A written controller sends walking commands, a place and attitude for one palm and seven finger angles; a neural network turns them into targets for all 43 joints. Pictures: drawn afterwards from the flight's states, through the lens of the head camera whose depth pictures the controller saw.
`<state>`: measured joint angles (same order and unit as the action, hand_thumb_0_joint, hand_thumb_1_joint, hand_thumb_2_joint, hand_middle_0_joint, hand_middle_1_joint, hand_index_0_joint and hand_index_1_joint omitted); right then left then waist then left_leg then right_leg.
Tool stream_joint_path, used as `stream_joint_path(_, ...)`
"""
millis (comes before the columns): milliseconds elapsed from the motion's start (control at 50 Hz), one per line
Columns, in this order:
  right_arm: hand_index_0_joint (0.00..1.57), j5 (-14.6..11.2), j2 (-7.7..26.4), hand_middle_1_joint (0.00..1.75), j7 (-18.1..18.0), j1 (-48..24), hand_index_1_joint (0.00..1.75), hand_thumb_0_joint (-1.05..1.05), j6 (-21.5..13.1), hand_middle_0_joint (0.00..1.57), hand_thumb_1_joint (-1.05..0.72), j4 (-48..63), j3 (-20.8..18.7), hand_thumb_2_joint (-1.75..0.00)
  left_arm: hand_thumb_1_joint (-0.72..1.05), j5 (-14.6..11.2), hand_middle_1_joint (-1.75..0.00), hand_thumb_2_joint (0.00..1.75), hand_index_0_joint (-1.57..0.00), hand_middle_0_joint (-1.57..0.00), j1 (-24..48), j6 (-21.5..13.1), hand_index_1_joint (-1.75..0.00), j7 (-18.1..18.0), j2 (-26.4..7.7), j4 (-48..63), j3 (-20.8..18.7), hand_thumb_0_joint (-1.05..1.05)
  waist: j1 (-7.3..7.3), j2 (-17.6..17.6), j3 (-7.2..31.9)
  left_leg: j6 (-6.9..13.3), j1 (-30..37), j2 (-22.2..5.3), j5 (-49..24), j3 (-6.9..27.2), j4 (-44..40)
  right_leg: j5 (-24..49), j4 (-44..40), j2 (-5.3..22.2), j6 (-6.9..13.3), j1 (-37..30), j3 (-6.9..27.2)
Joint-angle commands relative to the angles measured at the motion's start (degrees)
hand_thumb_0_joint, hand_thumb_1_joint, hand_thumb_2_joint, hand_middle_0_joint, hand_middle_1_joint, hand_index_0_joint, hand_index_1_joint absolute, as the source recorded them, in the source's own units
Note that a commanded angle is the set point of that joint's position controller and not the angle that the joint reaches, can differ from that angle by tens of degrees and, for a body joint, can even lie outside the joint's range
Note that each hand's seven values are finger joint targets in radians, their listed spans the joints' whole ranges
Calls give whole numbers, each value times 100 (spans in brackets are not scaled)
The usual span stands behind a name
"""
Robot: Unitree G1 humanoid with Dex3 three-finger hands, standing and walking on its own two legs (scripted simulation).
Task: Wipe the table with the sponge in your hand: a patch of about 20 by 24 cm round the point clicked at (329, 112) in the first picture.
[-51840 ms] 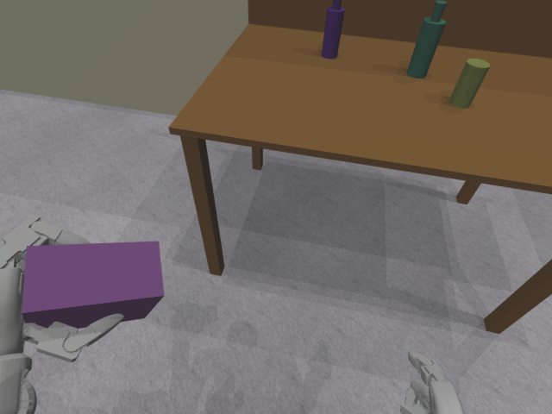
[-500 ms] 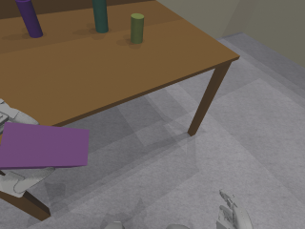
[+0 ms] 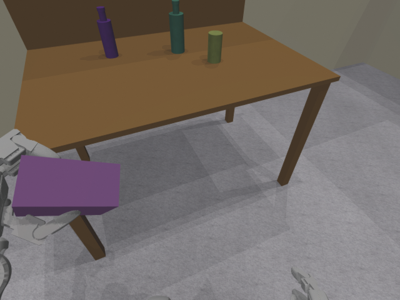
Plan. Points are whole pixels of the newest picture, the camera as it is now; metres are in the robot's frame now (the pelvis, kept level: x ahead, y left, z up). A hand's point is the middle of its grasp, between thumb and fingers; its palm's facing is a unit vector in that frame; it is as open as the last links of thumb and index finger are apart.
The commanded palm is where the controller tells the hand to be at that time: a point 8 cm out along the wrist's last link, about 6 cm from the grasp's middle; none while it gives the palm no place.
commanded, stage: stop stepping back and stand still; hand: left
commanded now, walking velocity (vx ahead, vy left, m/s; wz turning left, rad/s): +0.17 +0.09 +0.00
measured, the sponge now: (82, 190) +0.23 +0.20 +0.18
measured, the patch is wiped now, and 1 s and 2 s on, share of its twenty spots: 0.90 0.90 0.90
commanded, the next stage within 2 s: stand and wait in 0.56 s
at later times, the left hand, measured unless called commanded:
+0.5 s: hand (41, 229) +0.16 +0.21 +0.20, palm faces +0.38 -0.83 -0.40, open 10.4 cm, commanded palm +0.11 +0.26 +0.23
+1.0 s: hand (33, 197) +0.20 +0.24 +0.20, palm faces +0.41 -0.81 -0.42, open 10.4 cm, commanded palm +0.15 +0.28 +0.23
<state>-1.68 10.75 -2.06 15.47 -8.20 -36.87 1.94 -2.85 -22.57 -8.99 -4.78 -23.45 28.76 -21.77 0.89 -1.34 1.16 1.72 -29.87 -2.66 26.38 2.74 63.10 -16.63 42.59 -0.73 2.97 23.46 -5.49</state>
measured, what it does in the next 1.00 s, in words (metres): steps on the spot: left foot, then left foot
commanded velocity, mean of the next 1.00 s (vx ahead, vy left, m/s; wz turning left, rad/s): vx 0.08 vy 0.03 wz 0.00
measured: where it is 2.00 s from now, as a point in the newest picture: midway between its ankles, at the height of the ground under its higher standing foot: outside the picture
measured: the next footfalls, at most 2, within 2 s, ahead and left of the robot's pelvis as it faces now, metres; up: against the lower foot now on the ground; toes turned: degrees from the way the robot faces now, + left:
left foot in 0.18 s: +0.02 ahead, +0.15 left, +0.00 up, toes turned +2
left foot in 0.60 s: +0.02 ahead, +0.13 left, +0.00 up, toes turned +3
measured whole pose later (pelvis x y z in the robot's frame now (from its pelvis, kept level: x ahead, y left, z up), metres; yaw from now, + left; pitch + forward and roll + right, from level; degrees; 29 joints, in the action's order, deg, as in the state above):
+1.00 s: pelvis +0.00 +0.00 +0.03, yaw +2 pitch +0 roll +0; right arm -1.2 12.1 -3.3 8.8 -5.5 -34.6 -0.1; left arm -3.2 -28.6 -8.1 -8.7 -21.7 31.3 -20.4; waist -0.1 -0.5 -2.6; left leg -1.0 -13.1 -1.8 17.3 -0.4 30.7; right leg -14.5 29.7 -0.6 1.1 15.1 -2.5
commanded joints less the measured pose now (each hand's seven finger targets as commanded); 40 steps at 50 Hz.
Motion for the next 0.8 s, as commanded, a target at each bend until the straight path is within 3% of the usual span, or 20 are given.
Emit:
stream_joint_path(0, 20, -6, 746, 30, -67, -854, 30, 0, -121, 20, -90, 774, -370, -90, 10, -129, -160, 130, -120, -120, 851, -222, -160, -44, -994, 1191, -546, 0, 208, 695, -298, 24, -361, -245, -689, 112, 1154, -3114, -3251, 1967, 709, 1210, 3052)
stream_joint_path(40, 20, 7, 577, 30, -148, -957, 30, 0, -112, 20, -90, 853, -290, -90, 10, -115, -160, 130, -120, -120, 848, -220, -160, -137, -962, 1682, -480, 0, 206, 570, 170, 112, 904, -255, -394, -277, -629, -2696, -2891, 1690, 488, 1444, 2012)
stream_joint_path(100, 20, 59, 589, 30, -344, -857, 30, 0, -288, 20, -90, 937, -221, -90, 10, -81, -160, 130, -120, -120, 489, -169, -160, -405, -955, 1877, -484, 0, 124, 394, 858, 250, 2081, 153, -77, -917, -3072, -2318, -1958, 1221, 251, 613, 1374)
stream_joint_path(120, 20, 73, 716, 30, -370, -802, 30, 0, -343, 20, -90, 976, -250, -90, 10, -67, -160, 130, -120, -120, 544, -191, -160, -461, -959, 1918, -513, 0, 153, -384, 945, 345, 2160, 72, 167, -641, -3841, -2009, -951, 820, 94, 381, 961)
stream_joint_path(140, 20, 65, 899, 30, -400, -833, 30, 0, -393, 20, -90, 1094, -327, -90, 10, -112, -160, 130, -120, -120, 360, -183, -160, -508, -877, 1836, -499, 0, 106, -1754, 779, 702, 2274, -771, 745, 728, -4643, -1506, 621, 108, -193, 704, 320)
stream_joint_path(160, 20, 5, 881, 30, -364, -830, 30, 0, -475, 20, -90, 1081, -344, -90, 10, -22, -160, 130, -120, -120, 781, -258, -160, -504, -1055, 2066, -628, 0, 66, -1992, 624, 1047, 2150, -1434, 273, 1314, -4990, -1364, 2079, -105, -406, 1355, 88)
stream_joint_path(220, 20, -62, 778, 30, -137, -728, 30, 0, -527, 20, -90, 865, -400, -90, 10, 15, -160, 130, -120, -120, 401, -213, -160, -427, -955, 1039, -657, 0, 66, -1175, -252, 1149, 787, -1569, 1087, 1563, -5048, -877, 2241, 542, -319, 1415, 867)
stream_joint_path(300, 20, 41, 928, 30, -200, -1009, 30, 0, -311, 20, -90, 1100, -447, -90, 10, -92, -160, 130, -120, -120, -210, -200, -160, -359, -781, 814, -673, 0, -285, -139, 134, 372, -632, -654, 1291, 137, -3200, -719, -1133, 51, -207, -2064, 162)
stream_joint_path(320, 20, 48, 872, 30, -187, -983, 30, 0, -223, 20, -90, 1107, -490, -90, 10, -38, -160, 130, -120, -120, -179, -159, -160, -292, -801, 816, -609, 0, -258, 1255, -2, 157, -1012, 99, 908, -666, -1046, -920, -2101, 606, 122, -2037, 1228)
stream_joint_path(340, 20, 6, 853, 30, -150, -933, 30, 0, -193, 20, -90, 1193, -527, -90, 10, -44, -160, 130, -120, -120, -158, -153, -160, -228, -853, 800, -576, 0, -69, 2231, 97, 20, -1215, 387, 345, -388, 610, -1282, -3106, 1841, 519, -1598, 3547)
stream_joint_path(380, 20, 32, 681, 30, -90, -874, 30, 0, -179, 20, -90, 882, -448, -90, 10, -119, -160, 130, -120, -120, 362, -290, -160, -182, -1059, 1238, -797, 0, 135, 867, 266, -79, -785, -37, -384, 101, 1068, -2857, -3268, 2013, 704, -518, 3644)
stream_joint_path(440, 20, 27, 733, 30, -157, -909, 30, 0, -88, 20, -90, 908, -472, -90, 10, -123, -160, 130, -120, -120, 486, -322, -160, -245, -1103, 1801, -774, 0, 173, 706, 94, -33, 349, -306, -636, -67, -485, -2173, -3048, 1822, 573, 417, 2431)
stream_joint_path(520, 20, 136, 670, 30, -352, -875, 30, 0, -218, 20, -90, 951, -382, -90, 10, -44, -160, 130, -120, -120, -71, -321, -160, -557, -941, 1856, -658, 0, 88, 59, 600, 184, 2171, 142, -320, -719, -3415, -1941, -2024, 1207, 274, 175, 1534)
stream_joint_path(560, 20, 138, 934, 30, -392, -957, 30, 0, -266, 20, -90, 1055, -437, -90, 10, -76, -160, 130, -120, -120, 27, -343, -160, -620, -821, 1884, -625, 0, -8, -1236, 465, 620, 2162, -835, 238, 877, -4405, -1201, -487, 268, -142, 321, 751)
stream_joint_path(580, 20, 88, 992, 30, -384, -966, 30, 0, -266, 20, -90, 1040, -475, -90, 10, -38, -160, 130, -120, -120, 112, -314, -160, -633, -911, 1809, -746, 0, -85, -1210, 663, 716, 1899, -1154, -100, 1068, -4549, -989, 250, -40, -381, 57, 154)
stream_joint_path(600, 20, 33, 909, 30, -348, -861, 30, 0, -278, 20, -90, 980, -470, -90, 10, -62, -160, 130, -120, -120, 78, -269, -160, -611, -861, 1487, -690, 0, 8, -1159, 349, 712, 1371, -1191, 425, 1282, -4698, -1063, 87, 51, -403, -42, 321)
stream_joint_path(640, 20, 11, 855, 30, -284, -955, 30, 0, -274, 20, -90, 975, -437, -90, 10, 2, -160, 130, -120, -120, -6, -173, -160, -576, -885, 1238, -737, 0, -86, -756, 52, 434, 659, -730, 267, 475, -3952, -270, -1183, 159, -355, -967, 470)
stream_joint_path(680, 20, 41, 804, 30, -187, -953, 30, 0, -207, 20, -90, 1015, -505, -90, 10, -42, -160, 130, -120, -120, -263, -176, -160, -495, -773, 822, -635, 0, -6, 1532, 23, -24, 151, 172, -245, -332, -1959, -532, -2599, 1266, 153, -1239, 2509)
stream_joint_path(700, 20, 18, 766, 30, -127, -949, 30, 0, -163, 20, -90, 987, -510, -90, 10, -86, -160, 130, -120, -120, -129, -190, -160, -466, -758, 874, -587, 0, -5, 1665, 96, -96, 192, 118, -367, -247, -1391, -746, -3036, 1807, 385, -1130, 2990)
stream_joint_path(780, 20, 82, 701, 30, -110, -1001, 30, 0, -69, 20, -90, 969, -393, -90, 10, -82, -160, 130, -120, -120, -89, -325, -160, -512, -880, 1598, -678, 0, 77, 269, 517, 0, 1370, -79, -1156, -156, -3185, 1204, -2053, 1524, 315, -1275, 1829)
